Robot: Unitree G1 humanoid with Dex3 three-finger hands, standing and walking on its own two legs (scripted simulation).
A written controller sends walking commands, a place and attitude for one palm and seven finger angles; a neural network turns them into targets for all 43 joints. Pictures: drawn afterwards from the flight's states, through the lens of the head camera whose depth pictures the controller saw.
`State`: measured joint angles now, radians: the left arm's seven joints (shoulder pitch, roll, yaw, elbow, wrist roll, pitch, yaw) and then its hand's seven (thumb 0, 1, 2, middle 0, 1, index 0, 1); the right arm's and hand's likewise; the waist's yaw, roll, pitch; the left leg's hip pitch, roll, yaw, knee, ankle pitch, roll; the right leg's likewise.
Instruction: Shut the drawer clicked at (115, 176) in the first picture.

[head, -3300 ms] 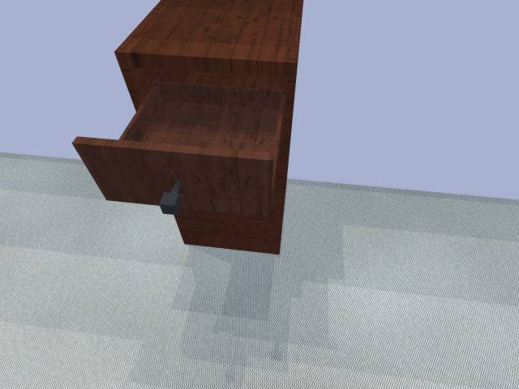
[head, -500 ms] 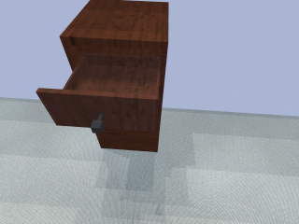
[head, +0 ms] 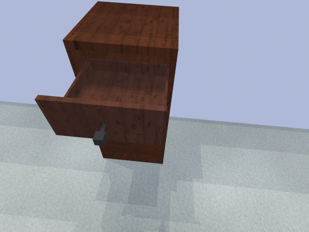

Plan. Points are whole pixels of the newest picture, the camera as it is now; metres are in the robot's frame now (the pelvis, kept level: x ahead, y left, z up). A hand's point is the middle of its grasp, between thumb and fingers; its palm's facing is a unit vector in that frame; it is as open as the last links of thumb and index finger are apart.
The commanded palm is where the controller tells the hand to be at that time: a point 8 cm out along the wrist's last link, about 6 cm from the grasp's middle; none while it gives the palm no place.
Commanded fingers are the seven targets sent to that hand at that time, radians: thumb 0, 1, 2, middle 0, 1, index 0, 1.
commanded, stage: shuffle to correct the standing spot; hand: left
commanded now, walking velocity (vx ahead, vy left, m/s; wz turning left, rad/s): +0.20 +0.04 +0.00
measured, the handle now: (101, 133) +0.39 +0.20 +0.00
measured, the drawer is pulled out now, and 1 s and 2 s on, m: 0.28 0.28 0.28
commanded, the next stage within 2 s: come to a stop and stand still in 0.20 s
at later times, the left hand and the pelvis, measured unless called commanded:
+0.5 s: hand (108, 204) +0.23 +0.16 -0.16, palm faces +0.01 -0.97 -0.25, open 7.3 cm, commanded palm none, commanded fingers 0.00 0.90 0.90 -0.20 -0.30 -0.20 -0.30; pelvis +0.11 -0.02 -0.01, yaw +2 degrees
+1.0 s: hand out of the picture +0.09 +0.24 -0.16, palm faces +0.08 -0.95 -0.31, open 7.4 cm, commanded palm none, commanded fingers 0.00 0.90 0.90 -0.20 -0.30 -0.20 -0.30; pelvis +0.09 +0.03 -0.01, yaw +0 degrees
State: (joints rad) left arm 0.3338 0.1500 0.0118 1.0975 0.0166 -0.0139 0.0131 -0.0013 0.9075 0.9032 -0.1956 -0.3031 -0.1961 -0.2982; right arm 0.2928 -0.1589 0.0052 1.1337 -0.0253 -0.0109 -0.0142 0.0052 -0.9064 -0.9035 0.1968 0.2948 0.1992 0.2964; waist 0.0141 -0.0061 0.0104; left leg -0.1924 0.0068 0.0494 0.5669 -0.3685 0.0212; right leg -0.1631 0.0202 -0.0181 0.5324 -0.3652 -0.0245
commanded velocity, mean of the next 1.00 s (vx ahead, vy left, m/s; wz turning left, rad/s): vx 0.00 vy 0.05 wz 0.00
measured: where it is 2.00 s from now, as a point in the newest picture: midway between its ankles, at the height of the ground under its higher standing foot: outside the picture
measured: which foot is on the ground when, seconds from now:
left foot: down 0.00-0.44, up 0.46-0.78, down 0.80-1.00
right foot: down 0.00-0.10, up 0.12-0.42, down 0.44-0.80, up 0.82-0.96, down 0.98-1.00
